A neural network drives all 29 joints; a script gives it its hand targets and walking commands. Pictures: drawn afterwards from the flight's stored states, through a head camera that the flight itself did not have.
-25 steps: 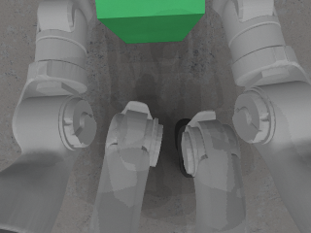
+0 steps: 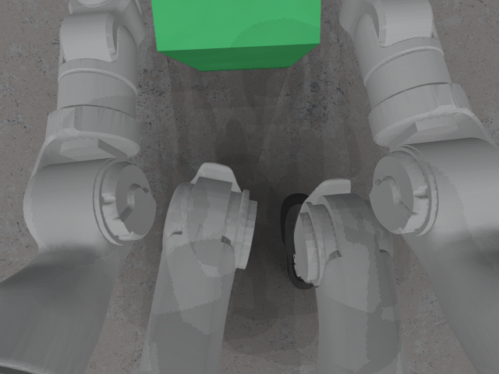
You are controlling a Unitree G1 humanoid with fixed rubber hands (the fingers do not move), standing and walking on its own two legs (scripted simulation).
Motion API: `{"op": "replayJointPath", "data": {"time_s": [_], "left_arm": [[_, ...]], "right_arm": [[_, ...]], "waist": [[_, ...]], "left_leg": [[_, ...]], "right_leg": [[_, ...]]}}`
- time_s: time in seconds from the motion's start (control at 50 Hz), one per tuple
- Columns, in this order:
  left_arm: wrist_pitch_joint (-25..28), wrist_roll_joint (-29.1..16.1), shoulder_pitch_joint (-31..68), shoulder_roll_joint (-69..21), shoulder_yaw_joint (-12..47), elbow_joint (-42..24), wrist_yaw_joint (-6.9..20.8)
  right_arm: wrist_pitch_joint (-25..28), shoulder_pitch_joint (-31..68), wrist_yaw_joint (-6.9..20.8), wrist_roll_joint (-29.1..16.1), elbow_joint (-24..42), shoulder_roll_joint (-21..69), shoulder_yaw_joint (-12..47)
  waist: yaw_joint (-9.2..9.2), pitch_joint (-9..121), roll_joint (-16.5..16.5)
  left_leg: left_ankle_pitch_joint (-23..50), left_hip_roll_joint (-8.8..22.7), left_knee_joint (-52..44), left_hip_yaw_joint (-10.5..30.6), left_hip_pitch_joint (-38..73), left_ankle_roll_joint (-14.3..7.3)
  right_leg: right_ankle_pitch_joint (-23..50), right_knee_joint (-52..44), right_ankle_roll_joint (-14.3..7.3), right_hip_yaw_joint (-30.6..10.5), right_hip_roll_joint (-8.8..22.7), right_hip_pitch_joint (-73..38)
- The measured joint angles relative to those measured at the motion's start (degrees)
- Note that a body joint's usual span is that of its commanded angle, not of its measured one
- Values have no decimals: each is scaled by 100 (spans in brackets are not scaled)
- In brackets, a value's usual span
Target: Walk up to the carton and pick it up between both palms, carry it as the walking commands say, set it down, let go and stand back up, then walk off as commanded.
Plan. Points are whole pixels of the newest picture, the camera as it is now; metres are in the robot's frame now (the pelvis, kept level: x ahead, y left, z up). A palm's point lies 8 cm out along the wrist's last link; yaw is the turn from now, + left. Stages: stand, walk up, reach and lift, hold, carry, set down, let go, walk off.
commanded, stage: set down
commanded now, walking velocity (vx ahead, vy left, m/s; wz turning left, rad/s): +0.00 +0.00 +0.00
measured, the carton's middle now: out of the picture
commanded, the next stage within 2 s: none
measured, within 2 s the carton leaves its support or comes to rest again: neither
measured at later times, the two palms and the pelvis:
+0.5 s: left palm out of the picture +0.53 +0.20 -0.17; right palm out of the picture +0.57 -0.05 -0.17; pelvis +0.00 +0.00 -0.01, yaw +0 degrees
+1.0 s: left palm out of the picture +0.55 +0.23 -0.18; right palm out of the picture +0.58 -0.09 -0.18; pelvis +0.00 +0.01 +0.00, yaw +0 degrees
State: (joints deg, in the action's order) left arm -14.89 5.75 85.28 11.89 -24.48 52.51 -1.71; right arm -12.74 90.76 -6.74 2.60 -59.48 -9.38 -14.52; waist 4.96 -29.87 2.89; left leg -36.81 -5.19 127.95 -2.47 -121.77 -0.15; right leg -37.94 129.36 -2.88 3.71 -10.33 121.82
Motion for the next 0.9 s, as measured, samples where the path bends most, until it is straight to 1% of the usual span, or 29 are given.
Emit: {"op": "replayJointPath", "data": {"time_s": [0.08,0.2,0.3,0.36,0.42,0.48,0.58,0.64,0.7,0.76,0.82,0.9], "left_arm": [[14,62,22,-7,-65,26,66],[68,-38,-21,9,-16,46,57],[92,26,4,5,-80,120,84],[104,98,33,-3,-124,158,108],[117,172,66,-20,-201,186,128],[147,215,73,-35,-275,191,149],[306,259,112,-32,-253,295,114],[414,185,200,-32,-249,462,66],[574,-20,302,79,-43,781,-57],[711,-250,318,162,159,971,-215],[835,-595,285,332,443,1059,-327],[874,-1001,297,583,776,1122,-399]], "right_arm": [[13,-7,18,56,12,-7,-2],[51,-20,10,-10,-20,-20,39],[64,23,70,160,-97,-4,-82],[37,13,85,164,-76,-26,-38],[79,21,116,202,-96,-12,-139],[65,33,115,238,-87,-29,-63],[175,13,74,147,-102,-61,-39],[195,54,52,85,-156,-158,82],[252,81,-44,-8,-234,-228,289],[307,58,-154,-271,-205,-393,567],[375,98,-212,-541,-278,-553,734],[373,111,-213,-749,-342,-749,891]], "waist": [[13,-2,7],[1,-2,-49],[-36,-2,-67],[-19,-3,-46],[1,-3,-51],[1,-5,-48],[34,-7,-35],[62,-8,-54],[53,-5,-55],[70,-7,-103],[60,-6,-139],[15,-10,-181]], "left_leg": [[-1,17,11,0,-6,-8],[1,24,74,-18,-31,-39],[18,26,103,-75,-44,-68],[12,43,121,-73,-47,-64],[11,53,115,-48,-51,-52],[11,56,107,-44,-50,-42],[-3,71,85,-27,-50,-27],[-7,69,31,-41,-49,-26],[-29,68,-6,-55,-51,-28],[-55,76,-20,-64,-69,-51],[-58,108,-32,-97,-107,-100],[-37,153,-32,-124,-163,-174]], "right_leg": [[5,2,0,8,4,6],[-14,60,12,19,37,9],[-30,122,22,-14,70,19],[-24,138,9,-2,72,32],[-9,117,-8,23,76,36],[-6,111,-17,29,83,40],[-2,81,-31,41,81,49],[-14,44,-32,15,88,52],[-46,19,-32,-4,98,53],[-79,0,-24,-9,114,60],[-94,-15,-34,-4,165,88],[-98,-34,-36,23,230,112]]}}
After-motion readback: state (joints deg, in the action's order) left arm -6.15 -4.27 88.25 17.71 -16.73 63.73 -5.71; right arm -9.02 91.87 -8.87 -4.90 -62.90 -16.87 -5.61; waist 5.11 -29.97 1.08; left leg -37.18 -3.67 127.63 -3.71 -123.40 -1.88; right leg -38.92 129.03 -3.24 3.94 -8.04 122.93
